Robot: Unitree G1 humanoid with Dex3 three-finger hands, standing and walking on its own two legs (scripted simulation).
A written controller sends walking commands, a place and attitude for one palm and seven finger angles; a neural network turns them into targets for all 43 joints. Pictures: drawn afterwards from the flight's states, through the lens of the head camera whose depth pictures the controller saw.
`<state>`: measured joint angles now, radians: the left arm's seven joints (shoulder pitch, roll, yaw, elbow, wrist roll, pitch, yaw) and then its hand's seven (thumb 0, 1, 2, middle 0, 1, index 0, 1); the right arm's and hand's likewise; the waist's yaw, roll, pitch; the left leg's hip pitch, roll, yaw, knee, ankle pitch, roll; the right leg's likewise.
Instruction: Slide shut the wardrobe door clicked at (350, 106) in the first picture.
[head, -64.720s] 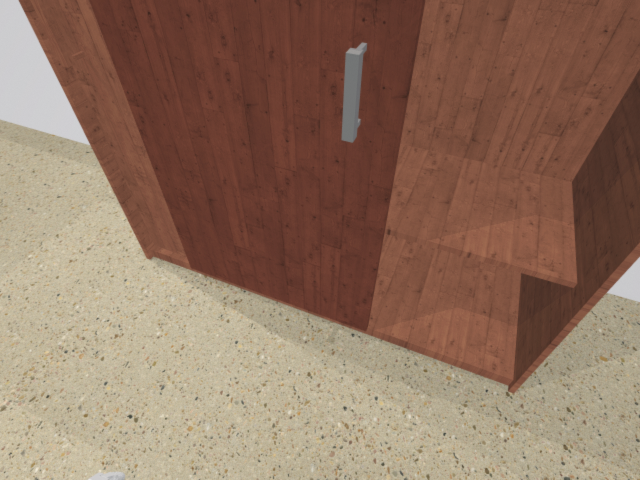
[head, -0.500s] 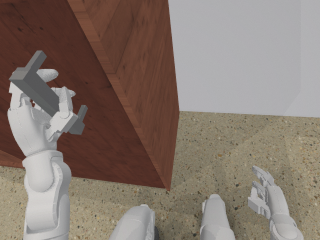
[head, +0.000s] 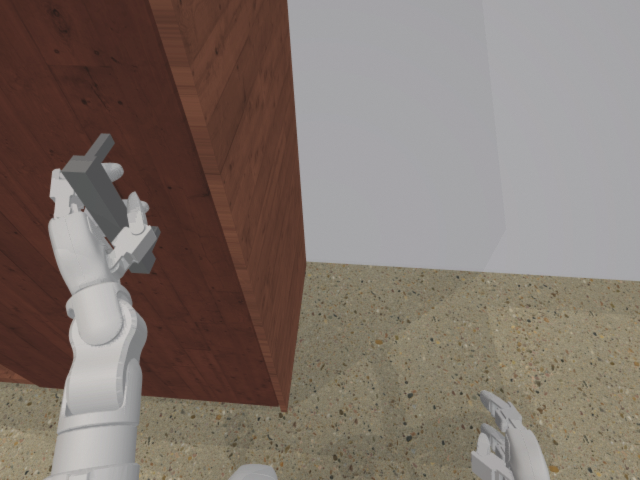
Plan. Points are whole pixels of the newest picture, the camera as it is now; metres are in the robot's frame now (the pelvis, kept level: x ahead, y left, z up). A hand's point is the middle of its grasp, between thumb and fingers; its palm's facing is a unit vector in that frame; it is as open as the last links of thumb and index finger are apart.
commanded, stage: step sideways, sliding the door along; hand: left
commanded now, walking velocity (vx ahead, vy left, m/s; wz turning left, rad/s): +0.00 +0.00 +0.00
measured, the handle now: (124, 208) +0.34 +0.30 +0.15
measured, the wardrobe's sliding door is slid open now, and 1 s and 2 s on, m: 0.00 0.00 0.00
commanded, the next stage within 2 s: stop walking and hold the door there in 1.60 s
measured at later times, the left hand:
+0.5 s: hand (140, 234) +0.30 +0.26 +0.16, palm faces +0.49 -0.87 -0.01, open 6.6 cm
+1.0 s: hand (142, 233) +0.30 +0.25 +0.16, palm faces +0.53 -0.85 -0.01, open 6.7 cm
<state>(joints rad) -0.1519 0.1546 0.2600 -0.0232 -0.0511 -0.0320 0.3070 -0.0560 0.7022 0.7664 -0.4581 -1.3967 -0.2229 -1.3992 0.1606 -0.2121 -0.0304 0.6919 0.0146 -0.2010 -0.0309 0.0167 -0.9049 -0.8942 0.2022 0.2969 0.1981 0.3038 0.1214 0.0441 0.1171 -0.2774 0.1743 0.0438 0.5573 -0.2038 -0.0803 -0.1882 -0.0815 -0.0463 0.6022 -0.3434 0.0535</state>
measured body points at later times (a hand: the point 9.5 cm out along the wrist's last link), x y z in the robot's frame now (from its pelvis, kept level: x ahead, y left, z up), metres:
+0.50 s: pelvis -0.03 +0.04 +0.00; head +0.02 +0.05 +0.45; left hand +0.27 +0.30 +0.16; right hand +0.20 -0.10 -0.09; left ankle +0.05 +0.20 -0.73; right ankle -0.01 -0.16 -0.72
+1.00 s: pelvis -0.04 +0.02 -0.01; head +0.03 +0.02 +0.44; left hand +0.27 +0.30 +0.16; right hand +0.21 -0.13 -0.11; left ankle +0.05 +0.20 -0.73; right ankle -0.01 -0.17 -0.72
